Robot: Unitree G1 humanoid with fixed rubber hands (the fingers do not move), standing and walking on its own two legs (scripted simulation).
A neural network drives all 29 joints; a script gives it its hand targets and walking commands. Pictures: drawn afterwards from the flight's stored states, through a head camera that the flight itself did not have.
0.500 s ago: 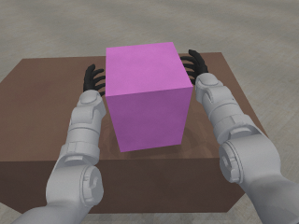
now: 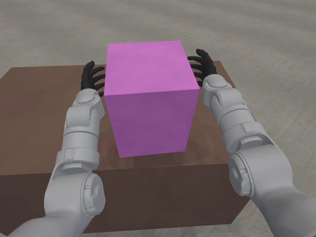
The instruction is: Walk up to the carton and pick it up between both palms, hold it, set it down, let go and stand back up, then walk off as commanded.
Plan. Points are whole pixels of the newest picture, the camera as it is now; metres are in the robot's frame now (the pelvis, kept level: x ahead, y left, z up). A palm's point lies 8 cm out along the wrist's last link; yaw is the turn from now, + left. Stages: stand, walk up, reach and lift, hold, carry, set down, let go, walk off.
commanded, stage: reach and lift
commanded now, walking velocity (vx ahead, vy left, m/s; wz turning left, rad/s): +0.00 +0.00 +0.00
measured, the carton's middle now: (148, 100) +0.46 +0.06 +0.13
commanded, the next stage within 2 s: hold in 1.14 s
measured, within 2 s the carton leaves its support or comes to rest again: neither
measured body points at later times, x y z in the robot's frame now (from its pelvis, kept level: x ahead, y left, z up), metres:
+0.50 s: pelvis +0.00 +0.00 +0.00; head -0.04 +0.00 +0.45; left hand +0.40 +0.20 +0.22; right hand +0.43 -0.09 +0.24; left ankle +0.04 +0.13 -0.74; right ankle +0.06 -0.11 -0.74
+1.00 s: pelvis +0.00 +0.00 +0.00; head -0.04 +0.00 +0.45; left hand +0.41 +0.20 +0.24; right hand +0.43 -0.09 +0.25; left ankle +0.04 +0.13 -0.74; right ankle +0.06 -0.11 -0.74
